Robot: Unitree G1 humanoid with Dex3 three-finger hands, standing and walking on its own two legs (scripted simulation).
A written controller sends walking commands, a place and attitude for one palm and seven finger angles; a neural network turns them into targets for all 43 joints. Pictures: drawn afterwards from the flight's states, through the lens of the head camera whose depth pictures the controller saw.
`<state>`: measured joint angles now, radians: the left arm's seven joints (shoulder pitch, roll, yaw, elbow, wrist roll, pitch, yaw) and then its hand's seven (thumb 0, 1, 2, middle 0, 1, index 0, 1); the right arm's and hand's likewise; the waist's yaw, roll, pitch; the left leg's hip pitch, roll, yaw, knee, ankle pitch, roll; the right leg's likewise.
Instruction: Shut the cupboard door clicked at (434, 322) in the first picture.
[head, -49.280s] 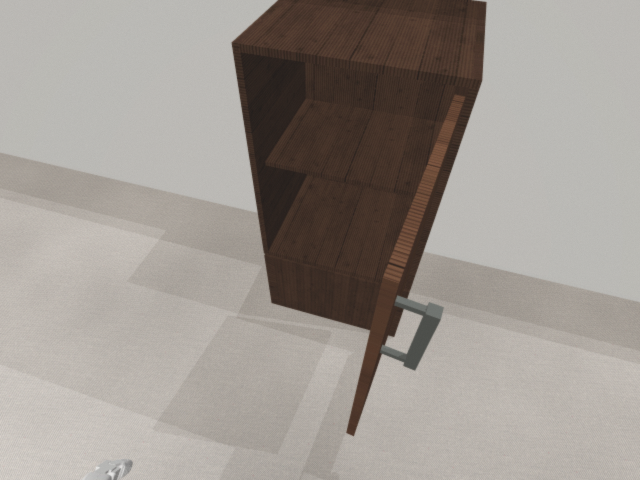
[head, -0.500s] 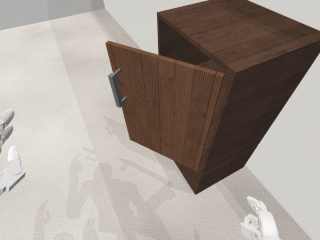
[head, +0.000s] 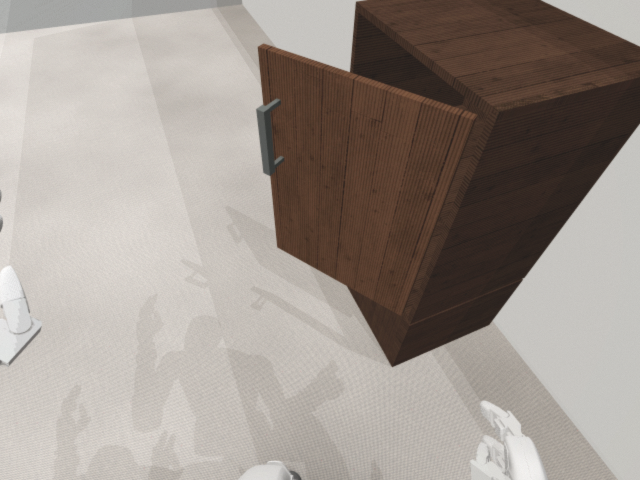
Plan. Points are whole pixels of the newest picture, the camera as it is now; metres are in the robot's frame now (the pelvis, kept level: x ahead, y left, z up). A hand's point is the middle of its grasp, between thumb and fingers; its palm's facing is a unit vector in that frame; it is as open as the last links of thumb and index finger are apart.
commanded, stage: step back with the hand held close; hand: left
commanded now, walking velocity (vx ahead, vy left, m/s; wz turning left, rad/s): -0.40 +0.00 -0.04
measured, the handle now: (272, 138) +0.75 +0.16 -0.01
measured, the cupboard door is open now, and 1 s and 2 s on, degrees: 33 33 33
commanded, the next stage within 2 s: stop stepping back and stand still in 0.46 s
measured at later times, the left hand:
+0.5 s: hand out of the picture +0.09 +0.27 +0.19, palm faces +0.45 -0.80 -0.41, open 7.4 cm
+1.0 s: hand out of the picture -0.04 +0.41 +0.19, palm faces +0.56 -0.80 -0.24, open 7.4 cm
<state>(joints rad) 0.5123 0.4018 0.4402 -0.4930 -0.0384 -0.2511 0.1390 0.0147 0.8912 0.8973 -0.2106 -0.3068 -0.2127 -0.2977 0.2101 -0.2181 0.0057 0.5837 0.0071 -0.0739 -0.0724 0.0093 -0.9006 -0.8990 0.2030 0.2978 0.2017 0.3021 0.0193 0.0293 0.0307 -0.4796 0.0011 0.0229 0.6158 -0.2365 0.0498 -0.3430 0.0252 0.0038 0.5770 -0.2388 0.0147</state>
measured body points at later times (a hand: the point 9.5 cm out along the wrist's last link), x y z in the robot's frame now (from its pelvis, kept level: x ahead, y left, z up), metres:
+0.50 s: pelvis -0.09 +0.01 +0.00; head -0.09 +0.04 +0.45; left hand +0.06 +0.31 +0.21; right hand +0.09 -0.22 -0.07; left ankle +0.11 +0.09 -0.72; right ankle -0.10 -0.12 -0.72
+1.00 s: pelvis -0.25 +0.12 -0.01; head -0.26 +0.17 +0.44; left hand -0.08 +0.45 +0.20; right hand -0.09 -0.10 -0.07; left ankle -0.09 +0.18 -0.72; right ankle -0.23 -0.03 -0.65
